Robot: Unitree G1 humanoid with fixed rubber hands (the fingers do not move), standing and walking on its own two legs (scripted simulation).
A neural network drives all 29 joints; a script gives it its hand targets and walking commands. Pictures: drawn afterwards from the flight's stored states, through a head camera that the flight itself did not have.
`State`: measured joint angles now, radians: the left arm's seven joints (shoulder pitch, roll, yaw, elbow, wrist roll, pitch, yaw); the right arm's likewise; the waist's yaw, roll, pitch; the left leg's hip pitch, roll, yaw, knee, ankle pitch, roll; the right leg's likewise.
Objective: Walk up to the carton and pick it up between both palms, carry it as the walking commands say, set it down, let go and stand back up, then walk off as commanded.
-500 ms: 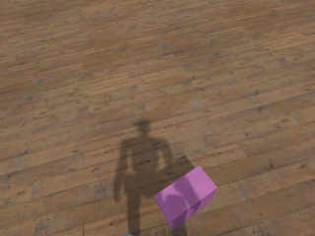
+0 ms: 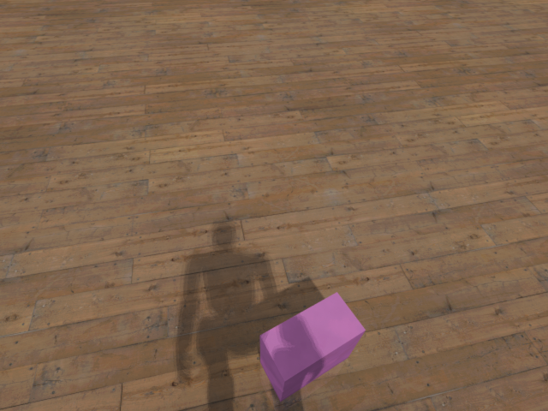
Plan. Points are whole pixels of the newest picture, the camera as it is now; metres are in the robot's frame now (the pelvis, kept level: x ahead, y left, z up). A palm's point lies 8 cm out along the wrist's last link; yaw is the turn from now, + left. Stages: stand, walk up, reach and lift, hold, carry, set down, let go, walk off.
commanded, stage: walk up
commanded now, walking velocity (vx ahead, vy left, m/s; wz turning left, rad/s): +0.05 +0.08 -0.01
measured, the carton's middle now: (308, 347) +0.43 -0.13 -0.64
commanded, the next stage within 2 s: none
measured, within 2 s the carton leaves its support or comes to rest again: neither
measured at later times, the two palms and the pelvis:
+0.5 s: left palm out of the picture +0.02 +0.26 -0.15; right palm out of the picture -0.04 -0.14 -0.14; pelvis +0.01 +0.05 +0.00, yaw -1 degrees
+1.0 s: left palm out of the picture -0.07 +0.21 -0.14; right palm out of the picture -0.02 -0.20 -0.15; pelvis -0.01 +0.01 +0.01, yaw +0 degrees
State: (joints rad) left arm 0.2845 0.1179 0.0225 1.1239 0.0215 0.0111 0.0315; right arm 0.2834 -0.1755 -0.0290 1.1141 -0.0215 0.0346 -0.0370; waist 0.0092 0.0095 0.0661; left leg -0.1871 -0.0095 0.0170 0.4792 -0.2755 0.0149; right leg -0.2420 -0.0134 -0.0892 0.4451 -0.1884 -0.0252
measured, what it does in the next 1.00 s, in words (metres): steps on the spot: right foot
